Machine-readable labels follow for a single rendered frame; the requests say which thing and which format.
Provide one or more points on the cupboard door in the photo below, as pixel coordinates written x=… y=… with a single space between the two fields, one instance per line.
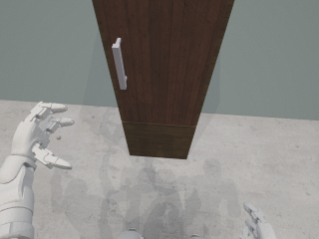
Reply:
x=167 y=47

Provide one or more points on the robot left hand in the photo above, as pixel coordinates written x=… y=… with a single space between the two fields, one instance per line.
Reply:
x=28 y=134

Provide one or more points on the robot right shin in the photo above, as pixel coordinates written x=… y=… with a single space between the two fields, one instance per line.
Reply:
x=194 y=235

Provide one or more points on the left robot forearm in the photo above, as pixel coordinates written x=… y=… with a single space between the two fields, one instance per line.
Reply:
x=17 y=197

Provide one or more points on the robot right hand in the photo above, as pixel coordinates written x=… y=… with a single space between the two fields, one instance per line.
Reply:
x=260 y=228

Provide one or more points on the handle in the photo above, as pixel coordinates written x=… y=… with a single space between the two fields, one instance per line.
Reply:
x=117 y=53

